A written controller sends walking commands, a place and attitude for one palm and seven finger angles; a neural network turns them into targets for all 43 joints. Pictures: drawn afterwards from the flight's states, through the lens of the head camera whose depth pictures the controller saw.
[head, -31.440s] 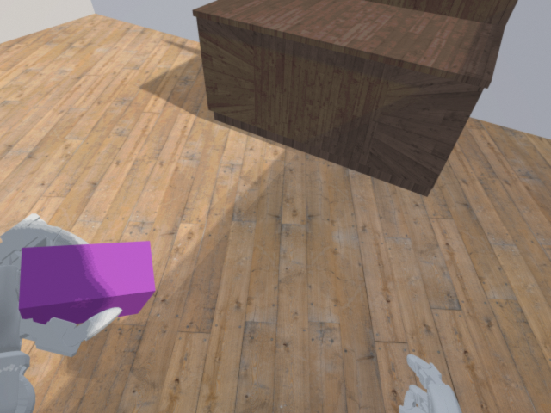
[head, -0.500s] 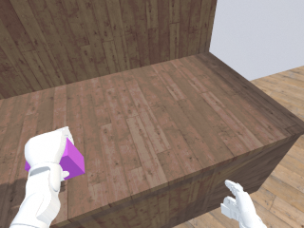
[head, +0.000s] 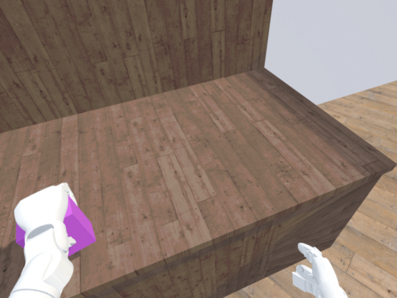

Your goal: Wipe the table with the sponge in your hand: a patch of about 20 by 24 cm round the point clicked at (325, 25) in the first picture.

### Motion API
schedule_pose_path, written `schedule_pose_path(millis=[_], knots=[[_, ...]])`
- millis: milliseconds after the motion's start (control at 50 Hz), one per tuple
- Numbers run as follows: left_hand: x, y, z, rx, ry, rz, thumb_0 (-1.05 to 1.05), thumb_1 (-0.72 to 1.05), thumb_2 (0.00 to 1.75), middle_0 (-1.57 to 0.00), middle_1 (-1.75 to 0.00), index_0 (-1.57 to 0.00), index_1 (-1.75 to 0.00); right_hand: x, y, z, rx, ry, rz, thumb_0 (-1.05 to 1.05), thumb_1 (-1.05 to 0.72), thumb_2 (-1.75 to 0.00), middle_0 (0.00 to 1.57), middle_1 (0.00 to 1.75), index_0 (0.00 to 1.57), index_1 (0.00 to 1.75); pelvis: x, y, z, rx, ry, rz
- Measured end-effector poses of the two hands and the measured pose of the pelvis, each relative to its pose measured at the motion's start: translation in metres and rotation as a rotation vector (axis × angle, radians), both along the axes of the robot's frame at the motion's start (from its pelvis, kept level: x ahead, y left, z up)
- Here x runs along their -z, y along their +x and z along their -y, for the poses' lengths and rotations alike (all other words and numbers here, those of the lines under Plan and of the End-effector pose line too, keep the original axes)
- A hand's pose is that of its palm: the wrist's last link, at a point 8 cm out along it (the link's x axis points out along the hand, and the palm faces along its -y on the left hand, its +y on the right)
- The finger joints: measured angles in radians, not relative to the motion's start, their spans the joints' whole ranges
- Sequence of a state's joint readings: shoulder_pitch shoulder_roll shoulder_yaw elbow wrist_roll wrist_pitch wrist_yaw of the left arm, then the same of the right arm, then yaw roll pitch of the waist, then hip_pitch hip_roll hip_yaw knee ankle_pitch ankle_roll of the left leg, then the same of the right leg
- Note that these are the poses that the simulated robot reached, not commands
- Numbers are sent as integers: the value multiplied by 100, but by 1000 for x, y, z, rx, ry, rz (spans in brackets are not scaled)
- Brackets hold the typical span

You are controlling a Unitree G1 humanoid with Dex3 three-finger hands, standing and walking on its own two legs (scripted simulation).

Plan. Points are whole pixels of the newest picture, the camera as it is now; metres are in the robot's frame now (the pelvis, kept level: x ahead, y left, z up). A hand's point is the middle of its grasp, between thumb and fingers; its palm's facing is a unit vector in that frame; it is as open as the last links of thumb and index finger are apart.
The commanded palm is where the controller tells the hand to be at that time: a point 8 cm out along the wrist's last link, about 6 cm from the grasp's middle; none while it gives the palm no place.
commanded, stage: move the sponge above the wiping area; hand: left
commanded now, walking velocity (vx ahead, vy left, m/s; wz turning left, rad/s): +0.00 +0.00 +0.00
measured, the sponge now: (63, 235) +0.23 +0.34 +0.00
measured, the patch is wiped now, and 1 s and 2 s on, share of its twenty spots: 0.00 0.00 0.00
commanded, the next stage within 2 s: none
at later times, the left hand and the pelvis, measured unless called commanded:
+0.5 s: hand (68, 233) +0.22 +0.32 +0.02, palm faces -0.16 -0.16 -0.97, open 9.7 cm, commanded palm +0.21 +0.30 +0.10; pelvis +0.00 +0.01 +0.00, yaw +1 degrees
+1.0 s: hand (91, 232) +0.23 +0.27 +0.02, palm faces -0.11 -0.13 -0.98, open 9.7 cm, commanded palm +0.21 +0.29 +0.11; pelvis -0.01 +0.01 +0.00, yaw +1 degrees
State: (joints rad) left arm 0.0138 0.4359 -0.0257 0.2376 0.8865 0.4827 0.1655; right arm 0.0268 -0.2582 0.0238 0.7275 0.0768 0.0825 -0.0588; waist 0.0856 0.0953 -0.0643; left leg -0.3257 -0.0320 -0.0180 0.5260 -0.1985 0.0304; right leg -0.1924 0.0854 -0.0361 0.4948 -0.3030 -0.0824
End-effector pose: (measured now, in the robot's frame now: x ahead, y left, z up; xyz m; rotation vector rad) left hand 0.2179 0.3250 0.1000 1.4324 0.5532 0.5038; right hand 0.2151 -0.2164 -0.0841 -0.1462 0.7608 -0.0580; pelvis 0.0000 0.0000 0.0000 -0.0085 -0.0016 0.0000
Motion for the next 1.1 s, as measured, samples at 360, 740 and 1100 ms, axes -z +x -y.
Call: schedule_pose_path(millis=[360,740,1100], knots=[[-16,4,8,86,45,115,0,-47,104,-77,-137,-77,-137,-3,6,-14,-24,5,23,1,-91,-90,20,30,20,29,0,-2,-6,5,-3,-2],[-22,-6,19,203,60,169,0,-47,105,-77,-137,-78,-137,-4,8,-22,-42,-9,36,1,-91,-90,20,30,20,29,1,-1,-15,11,-11,-4],[-18,4,50,332,54,151,0,-47,105,-77,-137,-78,-137,-9,11,-31,-66,-9,77,1,-91,-90,20,30,20,29,2,-8,-13,10,-9,9]])
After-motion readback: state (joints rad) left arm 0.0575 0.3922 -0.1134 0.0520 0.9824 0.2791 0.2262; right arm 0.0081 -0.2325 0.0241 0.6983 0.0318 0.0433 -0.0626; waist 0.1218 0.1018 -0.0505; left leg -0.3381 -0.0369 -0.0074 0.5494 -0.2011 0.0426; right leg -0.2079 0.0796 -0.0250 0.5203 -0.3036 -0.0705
